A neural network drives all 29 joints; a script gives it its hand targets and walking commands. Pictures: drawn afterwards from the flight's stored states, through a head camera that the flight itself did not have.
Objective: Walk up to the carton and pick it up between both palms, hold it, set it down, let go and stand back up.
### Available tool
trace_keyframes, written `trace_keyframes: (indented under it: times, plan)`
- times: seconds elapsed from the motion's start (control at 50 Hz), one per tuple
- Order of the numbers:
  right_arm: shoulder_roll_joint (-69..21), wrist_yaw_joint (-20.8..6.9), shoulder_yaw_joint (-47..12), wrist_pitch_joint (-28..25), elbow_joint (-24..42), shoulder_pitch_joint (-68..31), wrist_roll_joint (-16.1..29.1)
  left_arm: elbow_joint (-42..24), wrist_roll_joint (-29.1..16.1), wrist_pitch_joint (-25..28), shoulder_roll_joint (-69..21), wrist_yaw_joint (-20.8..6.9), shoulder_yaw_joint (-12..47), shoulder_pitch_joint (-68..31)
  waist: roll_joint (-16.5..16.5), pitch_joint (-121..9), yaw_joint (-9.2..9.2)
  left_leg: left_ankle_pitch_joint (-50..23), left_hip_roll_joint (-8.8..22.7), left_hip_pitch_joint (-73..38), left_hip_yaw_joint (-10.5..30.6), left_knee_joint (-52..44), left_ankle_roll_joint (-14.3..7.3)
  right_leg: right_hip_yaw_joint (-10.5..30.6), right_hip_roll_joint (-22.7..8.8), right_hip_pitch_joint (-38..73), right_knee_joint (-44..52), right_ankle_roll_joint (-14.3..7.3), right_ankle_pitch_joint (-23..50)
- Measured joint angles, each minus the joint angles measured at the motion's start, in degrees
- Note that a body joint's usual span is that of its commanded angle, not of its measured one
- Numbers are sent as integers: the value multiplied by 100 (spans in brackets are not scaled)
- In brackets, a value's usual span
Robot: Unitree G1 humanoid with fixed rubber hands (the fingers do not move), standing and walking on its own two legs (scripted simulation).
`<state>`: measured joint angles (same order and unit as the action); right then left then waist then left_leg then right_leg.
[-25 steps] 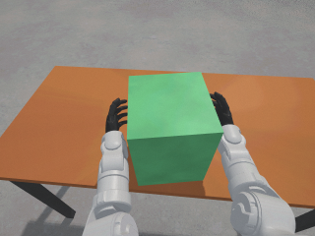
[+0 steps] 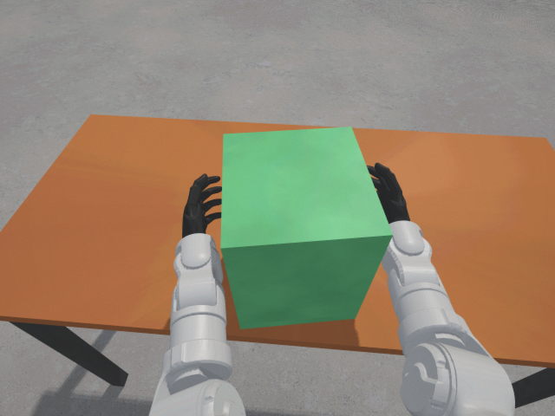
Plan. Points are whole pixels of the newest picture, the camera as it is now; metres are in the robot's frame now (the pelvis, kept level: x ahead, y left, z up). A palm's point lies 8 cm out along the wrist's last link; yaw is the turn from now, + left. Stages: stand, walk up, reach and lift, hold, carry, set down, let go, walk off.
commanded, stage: set down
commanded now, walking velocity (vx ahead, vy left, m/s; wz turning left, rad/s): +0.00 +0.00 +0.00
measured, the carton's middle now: (293, 232) +0.40 +0.05 +0.03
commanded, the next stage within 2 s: none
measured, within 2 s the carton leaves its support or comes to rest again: neither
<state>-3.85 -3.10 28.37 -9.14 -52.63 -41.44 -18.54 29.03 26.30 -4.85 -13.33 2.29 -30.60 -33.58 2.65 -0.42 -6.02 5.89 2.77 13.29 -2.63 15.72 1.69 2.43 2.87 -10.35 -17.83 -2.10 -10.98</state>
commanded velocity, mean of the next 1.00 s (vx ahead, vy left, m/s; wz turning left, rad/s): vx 0.00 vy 0.00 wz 0.00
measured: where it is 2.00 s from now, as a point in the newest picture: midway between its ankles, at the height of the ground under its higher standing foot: outside the picture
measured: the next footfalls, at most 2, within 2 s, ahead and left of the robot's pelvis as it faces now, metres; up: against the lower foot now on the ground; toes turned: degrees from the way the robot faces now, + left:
none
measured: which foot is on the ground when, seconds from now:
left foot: down 0.00-1.00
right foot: down 0.00-1.00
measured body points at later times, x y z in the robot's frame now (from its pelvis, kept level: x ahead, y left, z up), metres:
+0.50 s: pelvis -0.01 +0.01 -0.01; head +0.04 +0.02 +0.43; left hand +0.38 +0.21 +0.04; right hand +0.46 -0.09 +0.06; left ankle +0.02 +0.14 -0.75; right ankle -0.02 -0.09 -0.75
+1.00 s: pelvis -0.02 -0.01 -0.01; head +0.01 +0.00 +0.44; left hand +0.38 +0.23 +0.13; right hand +0.46 -0.13 +0.14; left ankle +0.02 +0.14 -0.75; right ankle -0.02 -0.09 -0.75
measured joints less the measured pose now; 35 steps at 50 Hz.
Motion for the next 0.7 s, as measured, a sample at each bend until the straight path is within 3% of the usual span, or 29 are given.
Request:
trace_keyframes:
  times: [0.18, 0.32, 0.42, 0.56, 0.7]
  plan:
    - [141, -26, -208, 15, -94, -28, 129, 283, -69, 73, 118, 111, 52, -39, -32, 82, -24, 56, 15, -64, -34, 71, -1, 32, 10, 81, -11, 9, -14]
    - [1067, 360, -2018, 67, -1194, -503, 1983, 1270, -1347, 257, 778, 874, 1212, -289, -107, -167, -155, 167, 129, 738, 13, 544, 6, -3, 115, -559, -135, 5, 65]
    - [1490, 516, -2843, -1, -1630, -868, 2941, 1887, -1979, 604, 1036, 1074, 1669, -601, -145, -456, -329, 257, 187, 1414, 54, 920, 24, -36, 172, -1179, -402, 6, 28]
    - [1890, 450, -3285, -156, -2142, -1199, 3524, 2271, -2413, 827, 1277, 1028, 1924, -674, -234, -719, -441, 362, 199, 1825, 157, 1226, 48, -132, 190, -1522, -627, 9, -64]
    - [2312, 226, -3509, 48, -1925, -1236, 3972, 1701, -2803, 473, 1587, 946, 2178, -564, -281, -772, -400, 272, 175, 1767, 207, 1108, 60, -182, 173, -1470, -561, 7, -18]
